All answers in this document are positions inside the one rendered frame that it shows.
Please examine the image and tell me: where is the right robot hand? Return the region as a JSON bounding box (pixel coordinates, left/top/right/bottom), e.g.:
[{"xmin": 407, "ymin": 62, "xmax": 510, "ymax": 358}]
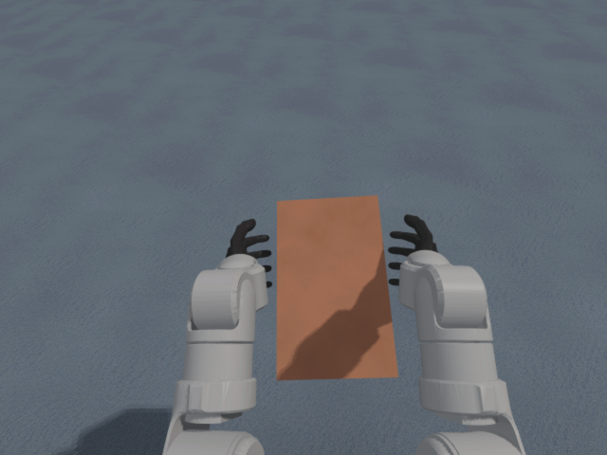
[{"xmin": 388, "ymin": 214, "xmax": 438, "ymax": 286}]

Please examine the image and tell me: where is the carton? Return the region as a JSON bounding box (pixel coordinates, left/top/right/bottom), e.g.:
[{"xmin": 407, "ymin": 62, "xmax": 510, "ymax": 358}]
[{"xmin": 277, "ymin": 195, "xmax": 398, "ymax": 380}]

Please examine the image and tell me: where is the right robot forearm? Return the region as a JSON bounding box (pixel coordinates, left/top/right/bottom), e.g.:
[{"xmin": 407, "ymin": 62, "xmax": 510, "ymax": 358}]
[{"xmin": 398, "ymin": 250, "xmax": 526, "ymax": 455}]

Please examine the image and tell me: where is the robot left upper arm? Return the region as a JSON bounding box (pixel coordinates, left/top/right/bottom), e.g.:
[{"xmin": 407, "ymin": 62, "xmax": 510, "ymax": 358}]
[{"xmin": 166, "ymin": 429, "xmax": 265, "ymax": 455}]

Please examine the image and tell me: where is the robot right upper arm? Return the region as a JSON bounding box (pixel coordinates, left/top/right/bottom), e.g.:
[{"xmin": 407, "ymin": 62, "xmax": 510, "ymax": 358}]
[{"xmin": 415, "ymin": 429, "xmax": 522, "ymax": 455}]

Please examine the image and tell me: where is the left robot forearm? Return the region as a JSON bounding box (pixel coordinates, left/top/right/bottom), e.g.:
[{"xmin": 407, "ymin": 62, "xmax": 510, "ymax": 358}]
[{"xmin": 162, "ymin": 254, "xmax": 268, "ymax": 455}]

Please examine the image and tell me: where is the left robot hand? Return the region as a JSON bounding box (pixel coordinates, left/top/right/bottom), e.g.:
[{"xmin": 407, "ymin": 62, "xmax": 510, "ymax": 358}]
[{"xmin": 226, "ymin": 219, "xmax": 272, "ymax": 288}]

